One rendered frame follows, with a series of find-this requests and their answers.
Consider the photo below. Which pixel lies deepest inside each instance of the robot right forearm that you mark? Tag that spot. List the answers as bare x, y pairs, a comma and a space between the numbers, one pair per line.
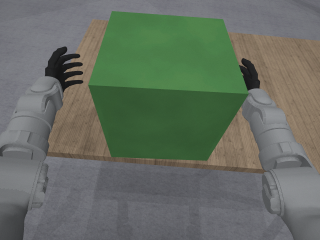
277, 145

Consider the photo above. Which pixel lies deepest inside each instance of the robot left hand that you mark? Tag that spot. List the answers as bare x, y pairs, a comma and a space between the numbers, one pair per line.
56, 67

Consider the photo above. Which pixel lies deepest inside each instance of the carton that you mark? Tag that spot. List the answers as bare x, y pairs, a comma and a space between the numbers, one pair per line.
165, 86

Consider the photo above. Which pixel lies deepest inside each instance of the robot left forearm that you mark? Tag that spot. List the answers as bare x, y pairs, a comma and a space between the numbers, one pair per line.
31, 123

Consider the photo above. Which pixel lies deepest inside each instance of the table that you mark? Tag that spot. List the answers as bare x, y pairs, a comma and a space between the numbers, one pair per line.
288, 70

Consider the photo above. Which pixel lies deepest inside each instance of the robot left upper arm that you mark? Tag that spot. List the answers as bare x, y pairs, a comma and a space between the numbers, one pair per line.
23, 184

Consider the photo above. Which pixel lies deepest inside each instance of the robot right upper arm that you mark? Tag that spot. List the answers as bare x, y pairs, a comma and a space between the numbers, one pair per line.
294, 195

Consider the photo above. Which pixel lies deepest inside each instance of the robot right hand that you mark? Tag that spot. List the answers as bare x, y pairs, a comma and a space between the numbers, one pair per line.
250, 75

